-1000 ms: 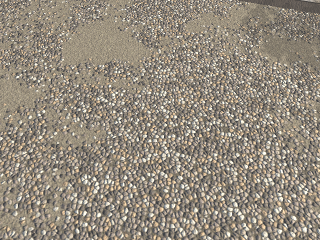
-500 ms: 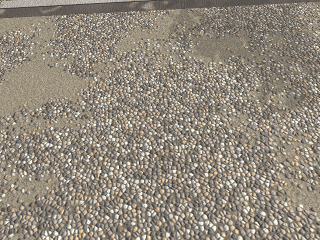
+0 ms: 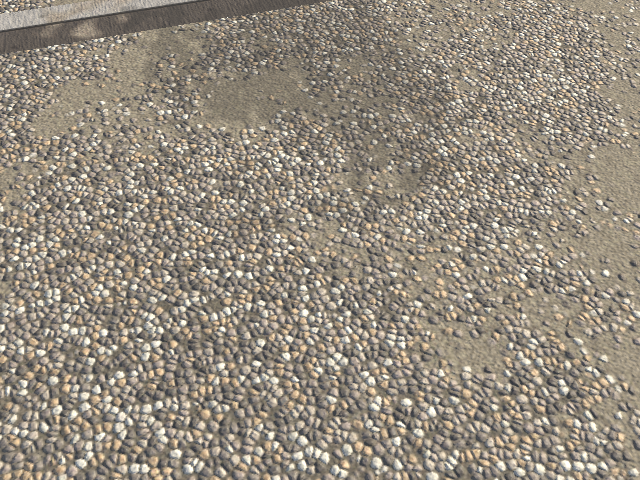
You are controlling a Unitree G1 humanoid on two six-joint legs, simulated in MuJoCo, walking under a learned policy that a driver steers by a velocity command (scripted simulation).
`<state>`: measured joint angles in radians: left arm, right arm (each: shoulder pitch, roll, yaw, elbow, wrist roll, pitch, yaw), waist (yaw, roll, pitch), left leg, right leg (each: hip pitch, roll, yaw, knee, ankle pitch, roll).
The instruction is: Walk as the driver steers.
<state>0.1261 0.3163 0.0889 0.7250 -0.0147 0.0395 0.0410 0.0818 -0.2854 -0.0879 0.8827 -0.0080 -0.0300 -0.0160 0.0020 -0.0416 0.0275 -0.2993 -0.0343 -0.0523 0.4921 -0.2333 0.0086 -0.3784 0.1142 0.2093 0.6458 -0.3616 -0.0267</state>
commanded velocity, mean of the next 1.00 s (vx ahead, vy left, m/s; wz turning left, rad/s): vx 0.00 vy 0.00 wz -0.60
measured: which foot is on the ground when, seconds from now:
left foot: down 0.00-0.40, up 0.42-0.86, down 0.88-1.00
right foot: up 0.00-0.38, down 0.40-0.88, up 0.90-1.00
